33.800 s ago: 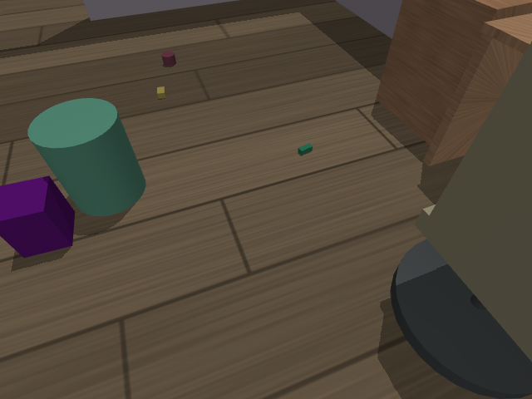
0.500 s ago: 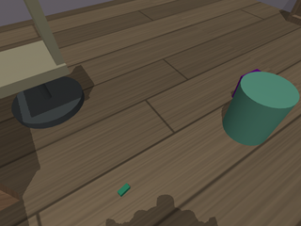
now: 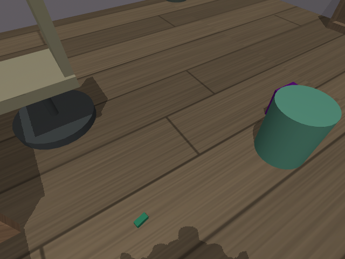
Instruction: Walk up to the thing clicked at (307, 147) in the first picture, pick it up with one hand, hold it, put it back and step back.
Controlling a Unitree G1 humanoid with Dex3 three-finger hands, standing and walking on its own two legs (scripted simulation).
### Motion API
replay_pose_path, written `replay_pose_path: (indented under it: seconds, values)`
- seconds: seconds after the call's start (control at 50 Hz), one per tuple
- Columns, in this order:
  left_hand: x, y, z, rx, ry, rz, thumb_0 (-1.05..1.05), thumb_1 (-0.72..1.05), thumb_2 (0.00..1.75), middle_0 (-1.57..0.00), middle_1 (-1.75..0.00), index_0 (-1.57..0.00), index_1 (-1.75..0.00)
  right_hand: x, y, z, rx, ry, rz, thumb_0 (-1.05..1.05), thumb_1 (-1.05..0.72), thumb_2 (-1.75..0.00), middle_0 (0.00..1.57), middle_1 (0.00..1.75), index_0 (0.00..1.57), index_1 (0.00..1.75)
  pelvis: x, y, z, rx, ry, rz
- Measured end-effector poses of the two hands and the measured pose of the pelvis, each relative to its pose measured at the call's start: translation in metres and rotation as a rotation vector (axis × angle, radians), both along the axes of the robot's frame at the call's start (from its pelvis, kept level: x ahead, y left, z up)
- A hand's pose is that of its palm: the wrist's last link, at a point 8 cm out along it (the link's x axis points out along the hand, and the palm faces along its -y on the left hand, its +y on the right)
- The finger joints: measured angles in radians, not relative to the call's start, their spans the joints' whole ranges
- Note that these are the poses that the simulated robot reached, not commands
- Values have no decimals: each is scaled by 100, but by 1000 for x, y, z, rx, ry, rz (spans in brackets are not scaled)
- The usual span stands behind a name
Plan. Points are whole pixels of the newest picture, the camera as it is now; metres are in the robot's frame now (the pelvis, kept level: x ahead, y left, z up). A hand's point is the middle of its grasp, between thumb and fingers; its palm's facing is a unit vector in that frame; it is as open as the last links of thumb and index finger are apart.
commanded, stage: stand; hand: left
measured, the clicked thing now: (141, 220) +0.46 +0.21 -0.77
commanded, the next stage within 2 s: none
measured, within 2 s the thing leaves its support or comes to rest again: neither
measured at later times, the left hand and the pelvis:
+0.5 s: hand out of the picture +0.07 +0.25 -0.16, palm faces -0.02 -0.94 -0.34, open 7.4 cm; pelvis +0.00 +0.00 +0.00, yaw +0 degrees
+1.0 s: hand out of the picture +0.07 +0.25 -0.16, palm faces -0.03 -0.94 -0.34, open 7.4 cm; pelvis +0.00 +0.00 +0.00, yaw +0 degrees
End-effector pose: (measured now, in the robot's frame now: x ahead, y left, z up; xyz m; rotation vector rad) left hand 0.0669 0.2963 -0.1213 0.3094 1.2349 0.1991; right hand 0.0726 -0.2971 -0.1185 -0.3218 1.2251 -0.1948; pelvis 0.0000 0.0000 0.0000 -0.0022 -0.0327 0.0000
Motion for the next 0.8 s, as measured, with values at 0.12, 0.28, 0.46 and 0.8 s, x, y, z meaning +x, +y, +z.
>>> replay_pose_path:
  seconds: [0.12,0.28,0.46,0.8]
  values:
    - [-1,1,0,0,3,1,1,90,89,-20,-30,-20,-30,-3,0,-1,1,7,-3,1,-91,-90,20,30,20,30,0,1,0,0,-1,0]
    - [-4,2,0,2,7,-2,1,90,89,-20,-30,-20,-30,-5,1,-1,1,8,-6,1,-91,-90,20,30,20,30,-1,1,0,1,-2,-2]
    - [-5,3,0,3,11,-3,1,90,89,-20,-30,-20,-30,-5,2,-1,3,9,-6,1,-91,-90,20,30,20,30,-1,2,0,1,0,-2]
    - [-3,3,0,2,14,-2,1,90,89,-20,-30,-20,-30,-2,2,-1,2,7,-7,1,-91,-90,20,30,20,30,2,2,0,2,0,-6]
